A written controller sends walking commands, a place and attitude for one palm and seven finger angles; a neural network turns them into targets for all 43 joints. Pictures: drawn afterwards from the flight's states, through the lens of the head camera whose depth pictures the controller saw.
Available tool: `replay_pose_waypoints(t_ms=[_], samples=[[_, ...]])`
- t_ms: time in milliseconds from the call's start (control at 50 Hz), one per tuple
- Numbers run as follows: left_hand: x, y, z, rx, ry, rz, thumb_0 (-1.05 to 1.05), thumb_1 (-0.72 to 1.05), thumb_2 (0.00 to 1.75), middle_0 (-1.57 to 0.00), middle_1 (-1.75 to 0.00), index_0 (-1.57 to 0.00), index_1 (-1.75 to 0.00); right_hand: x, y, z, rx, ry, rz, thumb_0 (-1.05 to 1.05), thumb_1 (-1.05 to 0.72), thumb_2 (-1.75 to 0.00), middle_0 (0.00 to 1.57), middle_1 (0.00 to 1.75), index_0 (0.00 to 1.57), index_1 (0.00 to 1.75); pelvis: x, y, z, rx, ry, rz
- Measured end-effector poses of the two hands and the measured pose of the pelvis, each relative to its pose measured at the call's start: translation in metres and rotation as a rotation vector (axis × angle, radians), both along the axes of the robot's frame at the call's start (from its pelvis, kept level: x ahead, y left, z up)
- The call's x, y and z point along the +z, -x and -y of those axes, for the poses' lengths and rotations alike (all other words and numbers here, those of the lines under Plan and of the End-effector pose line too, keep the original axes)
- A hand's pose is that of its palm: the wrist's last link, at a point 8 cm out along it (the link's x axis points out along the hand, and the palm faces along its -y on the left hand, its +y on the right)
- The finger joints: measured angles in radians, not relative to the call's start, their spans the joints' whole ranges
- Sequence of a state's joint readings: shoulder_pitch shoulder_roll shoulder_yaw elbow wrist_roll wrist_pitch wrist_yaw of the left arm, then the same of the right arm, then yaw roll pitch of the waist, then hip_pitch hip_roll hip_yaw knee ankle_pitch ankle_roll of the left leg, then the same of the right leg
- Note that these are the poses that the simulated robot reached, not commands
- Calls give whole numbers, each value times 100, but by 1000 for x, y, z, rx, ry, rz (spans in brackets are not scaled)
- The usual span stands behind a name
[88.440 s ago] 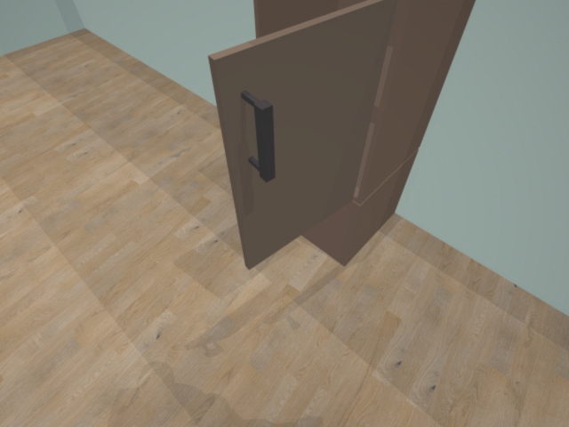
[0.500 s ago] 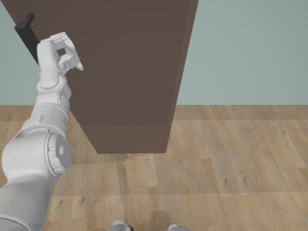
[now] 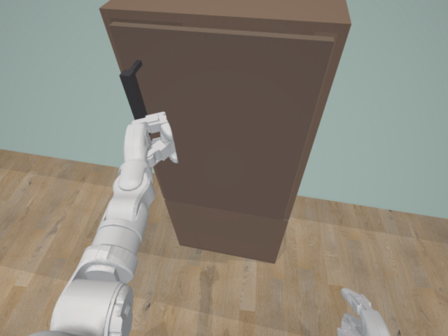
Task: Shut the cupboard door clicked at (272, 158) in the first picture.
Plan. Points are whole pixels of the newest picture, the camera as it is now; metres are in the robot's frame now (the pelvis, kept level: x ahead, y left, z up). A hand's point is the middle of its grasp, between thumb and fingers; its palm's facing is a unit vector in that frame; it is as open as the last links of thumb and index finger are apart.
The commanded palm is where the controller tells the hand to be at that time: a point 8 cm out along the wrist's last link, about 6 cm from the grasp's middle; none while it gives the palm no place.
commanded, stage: draw the hand back to the body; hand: left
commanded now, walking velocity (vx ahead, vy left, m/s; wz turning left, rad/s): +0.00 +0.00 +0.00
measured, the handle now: (141, 100) +0.56 +0.20 +0.12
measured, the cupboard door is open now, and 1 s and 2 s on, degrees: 0 0 0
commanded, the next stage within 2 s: step back with the hand held close in 1.62 s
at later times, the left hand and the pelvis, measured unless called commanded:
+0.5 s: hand (124, 175) +0.33 +0.17 +0.15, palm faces +0.10 -0.99 -0.01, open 3.1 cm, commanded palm +0.29 +0.22 +0.16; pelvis -0.02 +0.00 +0.01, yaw -2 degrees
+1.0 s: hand (33, 226) +0.23 +0.25 +0.17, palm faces +0.34 -0.89 -0.30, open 4.3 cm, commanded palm +0.18 +0.29 +0.19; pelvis -0.01 +0.03 +0.03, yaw -1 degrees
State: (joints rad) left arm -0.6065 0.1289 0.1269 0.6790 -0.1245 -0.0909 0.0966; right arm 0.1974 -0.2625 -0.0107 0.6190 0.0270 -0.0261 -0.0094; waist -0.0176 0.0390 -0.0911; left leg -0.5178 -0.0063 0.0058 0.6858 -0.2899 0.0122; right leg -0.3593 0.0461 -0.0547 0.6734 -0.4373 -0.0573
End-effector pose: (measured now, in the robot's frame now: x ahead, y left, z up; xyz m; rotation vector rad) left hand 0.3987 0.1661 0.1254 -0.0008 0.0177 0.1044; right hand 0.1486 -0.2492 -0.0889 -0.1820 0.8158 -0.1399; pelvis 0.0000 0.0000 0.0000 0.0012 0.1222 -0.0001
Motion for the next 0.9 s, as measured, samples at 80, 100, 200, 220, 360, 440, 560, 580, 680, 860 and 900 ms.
replay_pose_waypoints(t_ms=[80,100,200,220,360,440,560,580,680,860,900], samples=[[5,-6,1,9,-2,1,2,90,90,-130,-150,-130,-150,0,5,-6,9,-13,-1,1,-91,-90,20,30,20,30,0,6,4,2,-1,0],[7,-6,0,10,-3,8,2,90,90,-130,-150,-130,-150,-2,9,-6,5,-18,-9,1,-91,-90,20,30,20,30,0,7,4,-1,-1,-1],[13,6,-11,10,-13,35,2,90,90,-130,-150,-130,-150,-14,44,-5,-44,-52,-78,1,-91,-90,20,30,20,30,2,7,4,-23,-6,6],[13,11,-15,12,-12,34,2,90,90,-130,-150,-130,-150,-16,51,-4,-56,-58,-96,1,-91,-90,20,30,20,30,3,6,4,-27,-8,11],[8,57,-46,36,-6,35,2,90,90,-130,-150,-129,-150,-17,84,5,-105,-40,-166,1,-91,-90,20,30,20,30,7,7,4,-39,-8,63],[17,82,-52,17,-26,81,2,90,90,-130,-150,-130,-150,-10,77,9,-106,-8,-119,1,-91,-90,20,30,20,30,9,13,1,-33,1,90],[30,108,-60,-8,-16,89,2,90,90,-128,-147,-127,-147,9,41,-1,-78,3,32,1,-91,-90,20,30,20,30,11,21,-6,-29,6,119],[32,112,-62,0,-48,88,2,90,90,-127,-146,-126,-146,14,33,-4,-70,0,59,1,-91,-90,20,30,20,30,12,22,-7,-29,6,125],[34,140,-76,48,-185,103,2,90,90,-118,-136,-117,-136,35,4,-25,-24,-19,160,1,-91,-90,20,30,20,30,17,25,-12,-26,6,150],[41,187,-112,166,-278,117,2,89,90,-96,-112,-95,-112,41,-16,-58,83,-30,156,1,-90,-90,20,30,20,30,23,22,-21,-13,10,183],[47,193,-119,189,-297,126,2,89,90,-91,-106,-90,-106,38,-16,-63,95,-35,142,1,-90,-90,20,30,20,30,24,20,-23,-12,9,185]])
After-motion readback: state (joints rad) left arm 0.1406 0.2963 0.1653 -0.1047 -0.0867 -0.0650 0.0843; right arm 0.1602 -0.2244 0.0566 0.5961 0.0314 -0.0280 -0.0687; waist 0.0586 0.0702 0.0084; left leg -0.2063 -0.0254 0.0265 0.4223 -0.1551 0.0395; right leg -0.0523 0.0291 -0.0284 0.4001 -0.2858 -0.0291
